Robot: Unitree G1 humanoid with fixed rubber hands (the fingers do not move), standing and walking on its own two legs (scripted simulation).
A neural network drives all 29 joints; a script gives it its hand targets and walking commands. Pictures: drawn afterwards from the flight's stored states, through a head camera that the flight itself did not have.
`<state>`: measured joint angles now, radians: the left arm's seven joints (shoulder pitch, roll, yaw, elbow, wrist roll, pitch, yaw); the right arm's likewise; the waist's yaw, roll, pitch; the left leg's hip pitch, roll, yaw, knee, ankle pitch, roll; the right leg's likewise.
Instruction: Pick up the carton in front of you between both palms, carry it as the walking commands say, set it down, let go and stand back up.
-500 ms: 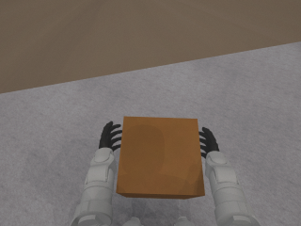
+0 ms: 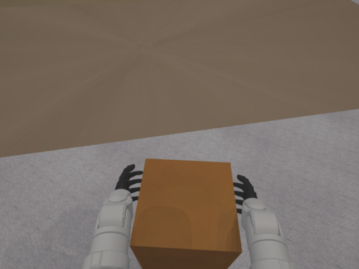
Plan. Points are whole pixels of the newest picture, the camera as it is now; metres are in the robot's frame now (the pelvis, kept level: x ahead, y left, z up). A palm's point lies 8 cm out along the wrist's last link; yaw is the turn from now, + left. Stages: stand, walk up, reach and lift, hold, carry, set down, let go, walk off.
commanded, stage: reach and lift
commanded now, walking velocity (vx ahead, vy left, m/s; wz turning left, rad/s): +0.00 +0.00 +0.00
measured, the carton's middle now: (184, 219) +0.29 +0.01 -0.06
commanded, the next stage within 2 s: hold in 0.88 s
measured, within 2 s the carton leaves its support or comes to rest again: neither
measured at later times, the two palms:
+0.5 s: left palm (123, 190) +0.30 +0.15 +0.04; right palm (251, 200) +0.29 -0.15 +0.03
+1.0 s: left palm (121, 188) +0.29 +0.15 +0.06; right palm (252, 196) +0.29 -0.14 +0.04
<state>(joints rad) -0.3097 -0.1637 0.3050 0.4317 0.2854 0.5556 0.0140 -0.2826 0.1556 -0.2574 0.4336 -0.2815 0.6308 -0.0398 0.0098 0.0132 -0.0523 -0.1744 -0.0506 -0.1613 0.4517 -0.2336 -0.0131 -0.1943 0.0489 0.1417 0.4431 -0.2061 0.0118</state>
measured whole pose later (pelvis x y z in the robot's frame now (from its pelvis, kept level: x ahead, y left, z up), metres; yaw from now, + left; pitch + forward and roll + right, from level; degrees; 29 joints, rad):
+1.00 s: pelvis +0.01 +0.00 +0.01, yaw +0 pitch -5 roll +0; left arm -0.27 -0.15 0.24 0.28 0.28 0.70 0.01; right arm -0.26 0.15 -0.19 0.28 -0.27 0.76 -0.04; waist 0.02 0.02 -0.03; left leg -0.06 -0.03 -0.15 0.36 -0.20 -0.01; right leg -0.08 0.05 0.14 0.35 -0.18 0.01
